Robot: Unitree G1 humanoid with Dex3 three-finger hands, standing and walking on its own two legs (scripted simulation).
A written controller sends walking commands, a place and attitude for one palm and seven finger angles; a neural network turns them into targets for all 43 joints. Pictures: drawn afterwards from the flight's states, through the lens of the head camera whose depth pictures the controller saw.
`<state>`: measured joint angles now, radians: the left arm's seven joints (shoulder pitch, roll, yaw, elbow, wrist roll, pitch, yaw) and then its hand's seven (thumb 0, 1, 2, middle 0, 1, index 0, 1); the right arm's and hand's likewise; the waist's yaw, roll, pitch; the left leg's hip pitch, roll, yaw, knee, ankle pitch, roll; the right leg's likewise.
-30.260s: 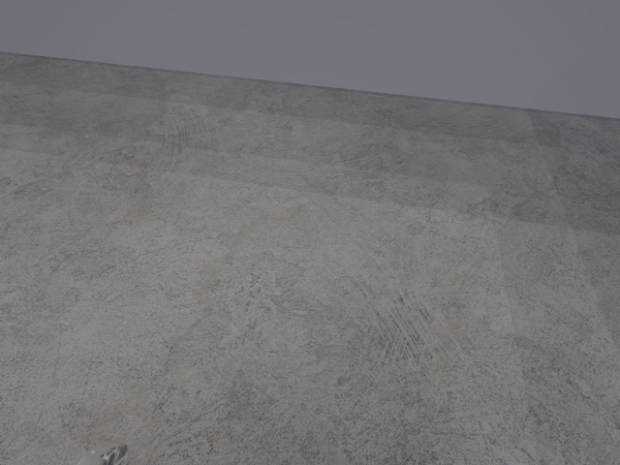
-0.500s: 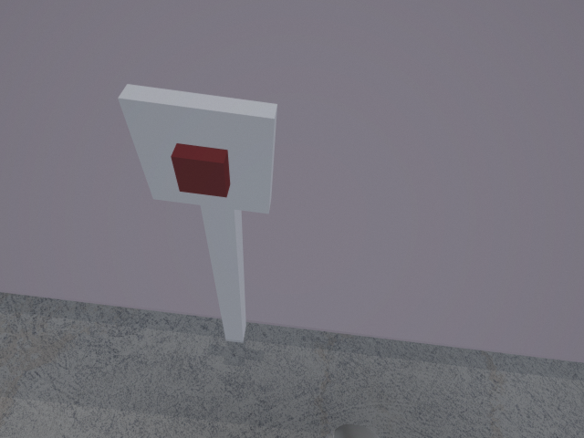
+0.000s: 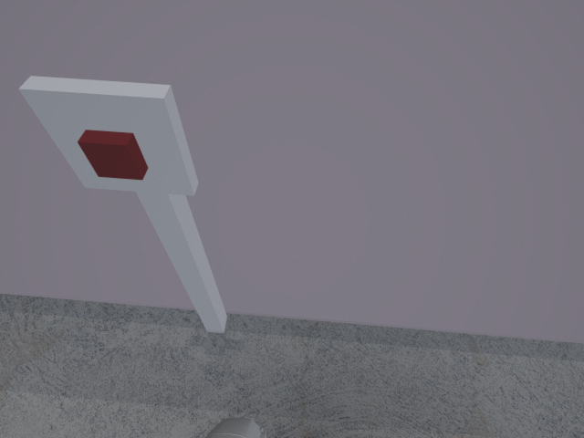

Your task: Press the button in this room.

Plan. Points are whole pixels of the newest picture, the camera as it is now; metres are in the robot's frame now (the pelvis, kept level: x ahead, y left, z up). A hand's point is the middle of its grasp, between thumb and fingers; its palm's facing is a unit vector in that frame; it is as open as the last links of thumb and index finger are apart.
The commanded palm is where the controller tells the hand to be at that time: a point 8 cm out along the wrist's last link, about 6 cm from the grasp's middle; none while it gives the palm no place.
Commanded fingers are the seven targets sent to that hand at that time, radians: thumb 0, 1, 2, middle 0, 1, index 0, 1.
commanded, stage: shuffle to correct the standing spot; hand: left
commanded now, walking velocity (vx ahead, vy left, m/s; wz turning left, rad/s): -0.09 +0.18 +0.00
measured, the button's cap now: (116, 154) +0.46 +0.30 +0.11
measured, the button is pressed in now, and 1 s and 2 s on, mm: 0 0 0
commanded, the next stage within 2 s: come to a stop and stand still in 0.20 s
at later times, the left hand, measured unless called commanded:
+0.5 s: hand out of the picture -0.10 +0.30 -0.17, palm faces +0.09 -0.97 -0.24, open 7.4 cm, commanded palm none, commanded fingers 0.00 0.90 0.90 -0.20 -0.30 -0.20 -0.30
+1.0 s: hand out of the picture -0.10 +0.21 -0.17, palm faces +0.01 -0.98 -0.19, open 7.3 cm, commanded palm none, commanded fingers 0.00 0.90 0.90 -0.20 -0.30 -0.20 -0.30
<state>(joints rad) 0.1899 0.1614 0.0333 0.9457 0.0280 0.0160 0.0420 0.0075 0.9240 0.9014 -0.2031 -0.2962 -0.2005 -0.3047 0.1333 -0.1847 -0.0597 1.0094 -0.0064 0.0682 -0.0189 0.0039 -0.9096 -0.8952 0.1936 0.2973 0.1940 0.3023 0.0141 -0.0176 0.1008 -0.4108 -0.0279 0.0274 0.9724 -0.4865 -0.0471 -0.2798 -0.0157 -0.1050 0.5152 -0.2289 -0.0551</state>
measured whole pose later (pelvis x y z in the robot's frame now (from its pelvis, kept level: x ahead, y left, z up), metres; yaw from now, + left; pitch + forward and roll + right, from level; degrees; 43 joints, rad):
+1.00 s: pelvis -0.12 +0.04 +0.00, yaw +0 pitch +0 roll -1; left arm 0.28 0.15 0.02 1.12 0.01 0.00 0.03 0.01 0.94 0.90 -0.20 -0.30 -0.20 -0.30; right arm 0.41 -0.15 -0.01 1.18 -0.03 0.01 -0.02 0.00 -0.91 -0.90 0.20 0.30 0.20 0.30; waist -0.04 0.02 -0.02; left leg -0.25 0.06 0.05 0.47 -0.20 -0.01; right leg -0.12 0.03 -0.07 0.41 -0.29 -0.03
